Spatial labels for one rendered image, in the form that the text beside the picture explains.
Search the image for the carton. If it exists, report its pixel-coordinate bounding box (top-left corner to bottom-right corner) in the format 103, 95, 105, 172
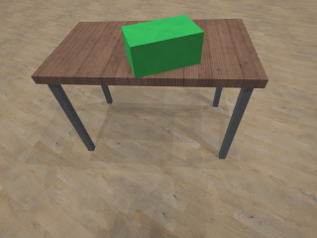
121, 14, 204, 78

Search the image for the table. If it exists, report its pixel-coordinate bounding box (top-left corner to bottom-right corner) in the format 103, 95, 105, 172
31, 18, 268, 160

